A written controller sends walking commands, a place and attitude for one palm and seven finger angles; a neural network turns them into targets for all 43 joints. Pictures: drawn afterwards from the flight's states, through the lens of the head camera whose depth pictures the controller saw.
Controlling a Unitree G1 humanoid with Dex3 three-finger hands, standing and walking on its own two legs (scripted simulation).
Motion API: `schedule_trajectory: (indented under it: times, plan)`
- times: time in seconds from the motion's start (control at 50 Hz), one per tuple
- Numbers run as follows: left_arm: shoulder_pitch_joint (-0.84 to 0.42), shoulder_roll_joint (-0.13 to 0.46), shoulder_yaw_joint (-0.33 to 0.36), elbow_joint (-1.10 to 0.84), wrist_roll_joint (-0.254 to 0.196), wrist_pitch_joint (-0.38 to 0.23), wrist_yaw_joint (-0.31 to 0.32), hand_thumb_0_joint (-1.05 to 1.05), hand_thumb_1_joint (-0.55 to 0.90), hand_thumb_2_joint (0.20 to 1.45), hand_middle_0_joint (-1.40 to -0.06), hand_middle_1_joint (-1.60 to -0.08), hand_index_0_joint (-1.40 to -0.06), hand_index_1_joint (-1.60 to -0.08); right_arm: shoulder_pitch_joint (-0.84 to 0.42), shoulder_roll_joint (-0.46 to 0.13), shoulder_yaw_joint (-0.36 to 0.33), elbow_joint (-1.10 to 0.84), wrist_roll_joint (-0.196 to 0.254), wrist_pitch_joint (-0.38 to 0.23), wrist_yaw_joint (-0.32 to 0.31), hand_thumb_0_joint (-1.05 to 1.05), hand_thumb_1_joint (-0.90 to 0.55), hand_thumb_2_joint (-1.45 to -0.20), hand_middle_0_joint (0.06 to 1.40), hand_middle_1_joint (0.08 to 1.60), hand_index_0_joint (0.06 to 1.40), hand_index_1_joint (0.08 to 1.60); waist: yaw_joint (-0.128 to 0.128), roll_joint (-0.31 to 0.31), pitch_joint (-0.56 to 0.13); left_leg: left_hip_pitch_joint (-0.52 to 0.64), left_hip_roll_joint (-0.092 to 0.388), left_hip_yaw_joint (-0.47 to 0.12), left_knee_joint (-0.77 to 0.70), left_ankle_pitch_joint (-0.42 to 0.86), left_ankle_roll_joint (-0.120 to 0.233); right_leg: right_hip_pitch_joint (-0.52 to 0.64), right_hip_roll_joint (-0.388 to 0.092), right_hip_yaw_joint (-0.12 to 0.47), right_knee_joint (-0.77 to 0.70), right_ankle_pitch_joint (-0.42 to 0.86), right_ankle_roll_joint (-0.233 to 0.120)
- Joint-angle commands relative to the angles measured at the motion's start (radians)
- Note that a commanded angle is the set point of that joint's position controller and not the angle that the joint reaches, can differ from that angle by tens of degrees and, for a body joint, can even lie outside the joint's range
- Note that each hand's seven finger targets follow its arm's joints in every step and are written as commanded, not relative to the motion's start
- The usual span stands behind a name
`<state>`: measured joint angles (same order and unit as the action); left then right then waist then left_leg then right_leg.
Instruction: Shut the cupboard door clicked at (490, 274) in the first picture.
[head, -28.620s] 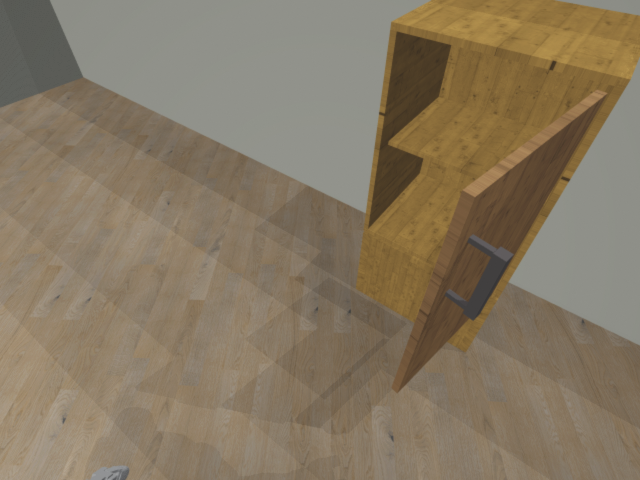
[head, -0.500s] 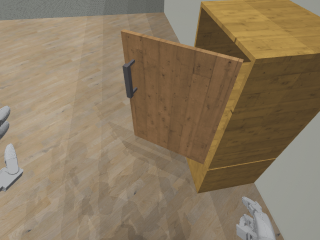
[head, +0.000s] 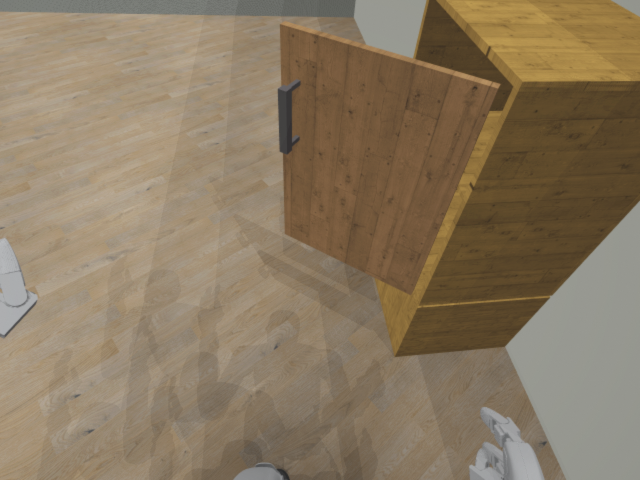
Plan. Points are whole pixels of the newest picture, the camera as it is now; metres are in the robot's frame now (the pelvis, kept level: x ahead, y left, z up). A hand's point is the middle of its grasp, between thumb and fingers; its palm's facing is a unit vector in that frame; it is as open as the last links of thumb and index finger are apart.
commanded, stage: step back with the hand held close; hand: left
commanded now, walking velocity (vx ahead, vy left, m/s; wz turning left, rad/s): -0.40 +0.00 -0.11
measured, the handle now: (290, 117) +0.80 +0.09 +0.02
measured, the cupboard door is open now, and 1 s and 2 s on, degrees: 53 53 53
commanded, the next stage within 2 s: stop stepping back and stand still in 0.02 s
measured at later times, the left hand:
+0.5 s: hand out of the picture +0.16 +0.27 +0.18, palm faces +0.44 -0.84 -0.33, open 7.4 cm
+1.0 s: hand out of the picture +0.18 +0.30 +0.16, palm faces +0.42 -0.81 -0.40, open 7.4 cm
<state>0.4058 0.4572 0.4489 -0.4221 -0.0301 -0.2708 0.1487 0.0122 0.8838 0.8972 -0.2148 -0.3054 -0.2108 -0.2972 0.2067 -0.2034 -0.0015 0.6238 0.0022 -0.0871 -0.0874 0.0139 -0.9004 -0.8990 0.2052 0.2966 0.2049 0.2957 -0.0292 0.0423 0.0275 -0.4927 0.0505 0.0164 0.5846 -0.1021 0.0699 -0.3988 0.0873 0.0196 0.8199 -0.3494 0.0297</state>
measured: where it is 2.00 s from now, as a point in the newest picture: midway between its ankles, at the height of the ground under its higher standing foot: outside the picture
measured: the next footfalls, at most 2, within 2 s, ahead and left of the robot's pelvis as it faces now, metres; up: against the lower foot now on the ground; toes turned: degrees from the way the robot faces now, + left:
right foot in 0.14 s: -0.14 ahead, -0.12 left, +0.00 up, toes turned -4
left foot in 0.50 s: +0.08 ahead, +0.10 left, +0.00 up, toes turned -2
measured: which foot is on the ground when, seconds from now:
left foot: down 0.00-0.38, up 0.40-0.48, down 0.50-1.00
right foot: up 0.00-0.12, down 0.14-0.56, up 0.58-0.70, down 0.72-1.00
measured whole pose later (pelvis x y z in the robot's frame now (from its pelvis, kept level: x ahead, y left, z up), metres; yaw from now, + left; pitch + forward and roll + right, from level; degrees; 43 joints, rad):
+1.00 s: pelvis -0.05 +0.04 +0.01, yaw -7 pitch +0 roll -1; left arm 0.51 0.37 0.41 -0.30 -0.06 -0.15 0.18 0.01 0.89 0.90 -0.21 -0.30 -0.21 -0.30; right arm 0.28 -0.21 0.03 0.68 0.01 -0.06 -0.09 0.01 -0.90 -0.90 0.21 0.30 0.21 0.30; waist 0.01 0.03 -0.08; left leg -0.34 -0.02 0.11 0.47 -0.14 0.07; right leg -0.10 0.02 -0.03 0.47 -0.37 -0.02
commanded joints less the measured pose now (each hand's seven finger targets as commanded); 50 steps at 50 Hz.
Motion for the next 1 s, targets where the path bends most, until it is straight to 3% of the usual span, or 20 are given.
schedule_trajectory:
  times: [0.0,0.08,0.12,0.14,0.16,0.2,0.22,0.26,0.3,0.36,0.4,0.44,0.48,0.52,0.56,0.66,0.7,0.8,0.88,0.98]
  plan:
    - [0.107,0.162,0.148,-0.274,-0.024,-0.062,0.003,0.000,0.900,0.900,-0.200,-0.300,-0.200,-0.300,-0.126,-0.150,-0.076,-0.173,0.000,-0.065,0.021,0.000,-0.900,-0.900,0.200,0.300,0.200,0.300,0.050,0.187,-0.177,-0.137,0.246,-0.206,-0.388,-0.517,0.053,0.268,0.018,-0.032,0.085,-0.118,-0.022]
    - [0.176,0.174,0.143,-0.391,-0.068,-0.061,0.006,0.000,0.900,0.900,-0.200,-0.300,-0.200,-0.300,-0.122,-0.118,-0.051,-0.151,-0.003,-0.082,0.035,0.000,-0.900,-0.900,0.200,0.300,0.200,0.300,0.045,0.191,-0.211,0.135,0.175,-0.087,-0.294,-0.303,-0.040,0.175,-0.030,-0.049,-0.363,-0.114,-0.040]
    - [0.130,0.205,0.156,-0.397,-0.057,-0.083,0.014,0.000,0.900,0.900,-0.200,-0.300,-0.200,-0.300,-0.074,-0.114,-0.045,-0.115,-0.010,-0.085,0.031,0.000,-0.900,-0.900,0.200,0.300,0.200,0.300,0.023,0.040,-0.221,0.298,0.083,0.008,-0.101,-0.129,-0.079,0.053,-0.149,0.126,-0.516,0.105,-0.071]
    - [0.090,0.233,0.168,-0.366,-0.053,-0.081,0.026,0.000,0.900,0.900,-0.200,-0.300,-0.200,-0.300,-0.074,-0.107,-0.040,-0.109,-0.010,-0.085,0.021,0.000,-0.900,-0.900,0.200,0.300,0.200,0.300,0.017,-0.064,-0.205,0.344,0.035,0.069,-0.020,-0.104,-0.096,-0.017,-0.224,0.169,-0.520,0.278,-0.077]
    - [0.035,0.272,0.197,-0.356,-0.044,-0.080,0.040,0.000,0.900,0.900,-0.200,-0.300,-0.200,-0.300,-0.077,-0.118,-0.046,-0.091,-0.020,-0.093,0.012,0.000,-0.900,-0.900,0.200,0.300,0.200,0.300,0.012,-0.074,-0.238,0.377,0.022,0.078,-0.003,-0.085,-0.094,-0.004,-0.265,0.149,-0.496,0.437,-0.072]
    - [-0.008,0.216,0.128,-0.326,-0.040,-0.057,0.044,0.000,0.900,0.900,-0.200,-0.300,-0.200,-0.300,-0.054,-0.132,-0.064,-0.099,0.011,-0.088,-0.004,0.000,-0.900,-0.900,0.200,0.300,0.200,0.300,-0.007,-0.140,-0.332,0.480,-0.003,0.085,0.020,0.200,-0.047,0.109,-0.199,0.075,-0.335,0.852,0.041]
    - [0.033,0.226,0.153,-0.289,-0.037,-0.030,0.044,0.000,0.900,0.900,-0.200,-0.300,-0.200,-0.300,-0.052,-0.138,-0.061,-0.108,0.010,-0.074,-0.008,0.000,-0.900,-0.900,0.200,0.300,0.200,0.300,-0.005,-0.115,-0.359,0.518,0.005,0.071,0.029,0.296,-0.025,0.113,-0.171,0.035,-0.288,0.875,0.068]
    - [0.074,0.237,0.169,-0.209,-0.043,0.003,0.032,0.000,0.900,0.900,-0.200,-0.300,-0.200,-0.300,-0.079,-0.140,-0.048,-0.122,0.015,-0.050,-0.011,0.000,-0.900,-0.900,0.200,0.300,0.200,0.300,0.006,-0.046,-0.265,0.473,0.033,0.022,-0.037,0.133,-0.021,0.062,-0.143,0.006,-0.337,0.465,0.047]
    - [0.063,0.187,0.125,-0.121,-0.044,0.021,0.021,0.000,0.900,0.900,-0.200,-0.300,-0.200,-0.300,-0.105,-0.127,-0.033,-0.132,0.011,-0.028,-0.012,0.000,-0.900,-0.900,0.200,0.300,0.200,0.300,0.008,-0.018,-0.038,0.356,0.034,0.004,-0.098,-0.187,-0.051,-0.076,-0.137,0.047,-0.520,-0.077,-0.020]
    - [-0.039,0.191,0.080,-0.115,-0.037,0.017,0.020,0.000,0.900,0.900,-0.200,-0.300,-0.200,-0.300,-0.093,-0.141,-0.047,-0.116,0.001,0.001,-0.014,0.000,-0.900,-0.900,0.200,0.300,0.200,0.300,-0.007,-0.142,0.142,0.310,-0.025,0.003,0.225,-0.234,-0.106,-0.340,-0.285,0.207,-0.696,-0.495,-0.159]
    - [-0.073,0.160,0.032,-0.110,-0.019,0.014,0.023,0.000,0.900,0.900,-0.200,-0.300,-0.200,-0.300,-0.087,-0.132,-0.039,-0.110,0.002,0.003,-0.011,0.000,-0.900,-0.900,0.200,0.300,0.200,0.300,-0.006,-0.211,0.220,0.196,0.001,-0.027,0.328,-0.206,-0.094,-0.323,-0.339,0.220,-0.696,-0.425,-0.206]
    - [-0.141,0.145,0.007,-0.106,-0.013,0.010,0.021,0.000,0.900,0.900,-0.200,-0.300,-0.200,-0.300,-0.071,-0.135,-0.027,-0.112,0.010,-0.018,-0.009,0.000,-0.900,-0.900,0.200,0.300,0.200,0.300,-0.018,-0.147,0.237,0.175,0.026,-0.027,0.098,-0.174,-0.074,-0.185,-0.264,0.088,-0.560,-0.213,-0.149]
    - [-0.182,0.165,0.026,-0.154,-0.010,0.003,0.016,0.000,0.900,0.900,-0.200,-0.300,-0.200,-0.300,-0.060,-0.166,-0.036,-0.115,0.013,-0.051,-0.024,0.000,-0.900,-0.900,0.200,0.300,0.200,0.300,-0.010,0.115,0.182,0.225,0.035,-0.127,-0.144,-0.149,-0.056,-0.092,-0.130,-0.031,-0.305,-0.060,-0.075]
    - [-0.129,0.192,0.076,-0.239,-0.016,-0.024,0.023,0.000,0.900,0.900,-0.200,-0.300,-0.200,-0.300,-0.048,-0.151,-0.035,-0.132,0.006,-0.087,-0.014,0.000,-0.900,-0.900,0.200,0.300,0.200,0.300,0.018,0.298,0.016,0.267,0.161,-0.381,-0.355,-0.292,-0.008,0.016,-0.035,-0.021,-0.133,-0.090,-0.040]
    - [-0.063,0.248,0.145,-0.384,-0.023,-0.048,0.025,0.000,0.900,0.900,-0.200,-0.300,-0.200,-0.300,-0.042,-0.138,-0.036,-0.130,-0.013,-0.111,-0.001,0.000,-0.900,-0.900,0.200,0.300,0.200,0.300,0.031,0.242,-0.117,0.280,0.180,-0.405,-0.433,-0.450,-0.047,0.093,-0.037,0.004,-0.075,-0.155,-0.042]
    - [0.287,0.208,0.188,-0.413,-0.046,-0.021,0.022,0.000,0.900,0.900,-0.200,-0.300,-0.200,-0.300,-0.031,-0.122,-0.035,-0.162,-0.013,-0.107,0.024,0.000,-0.900,-0.900,0.200,0.300,0.200,0.300,0.038,0.195,-0.277,0.217,0.071,-0.088,-0.342,-0.375,-0.086,0.341,-0.027,-0.077,-0.359,-0.024,-0.058]
    - [0.305,0.182,0.168,-0.366,-0.052,-0.002,0.025,0.000,0.900,0.900,-0.200,-0.300,-0.200,-0.300,-0.029,-0.121,-0.029,-0.165,-0.015,-0.076,0.023,0.000,-0.900,-0.900,0.200,0.300,0.200,0.300,0.016,0.136,-0.222,0.164,0.039,-0.048,-0.262,-0.325,-0.084,0.327,-0.079,-0.030,-0.426,-0.012,-0.077]
    - [0.221,0.134,0.127,-0.119,-0.055,0.048,0.041,0.000,0.900,0.900,-0.200,-0.300,-0.200,-0.300,-0.012,-0.125,-0.033,-0.121,-0.002,-0.023,0.005,0.000,-0.900,-0.900,0.200,0.300,0.200,0.300,-0.004,-0.120,-0.034,0.279,0.034,-0.057,-0.107,-0.235,-0.081,-0.019,-0.187,0.102,-0.560,-0.213,-0.123]
    - [0.054,0.104,0.037,-0.056,-0.033,0.058,0.031,0.000,0.900,0.900,-0.200,-0.300,-0.200,-0.300,-0.039,-0.135,-0.026,-0.106,0.003,-0.027,-0.011,0.000,-0.900,-0.900,0.200,0.300,0.200,0.300,-0.003,-0.073,0.025,0.273,0.069,-0.102,-0.209,-0.227,-0.054,-0.004,-0.135,0.056,-0.516,-0.093,-0.072]
    - [-0.132,0.124,-0.005,-0.216,-0.004,0.038,0.030,0.000,0.900,0.900,-0.200,-0.300,-0.200,-0.300,-0.064,-0.135,-0.015,-0.130,0.004,-0.063,-0.023,0.000,-0.900,-0.900,0.200,0.300,0.200,0.300,0.022,0.065,-0.016,0.202,0.109,-0.185,-0.425,-0.451,-0.048,0.164,-0.070,-0.018,-0.410,-0.012,-0.042]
